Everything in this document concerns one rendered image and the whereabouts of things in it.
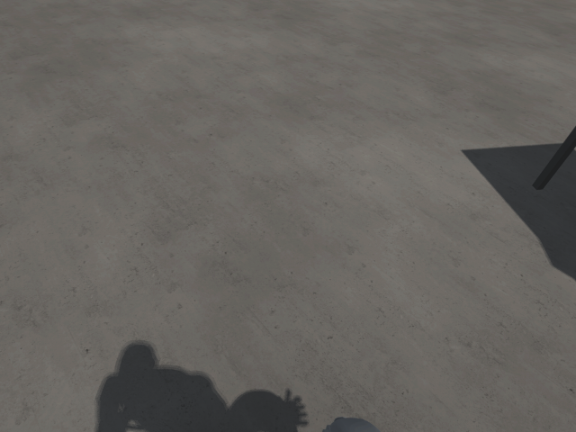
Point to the table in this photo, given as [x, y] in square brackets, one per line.
[559, 157]

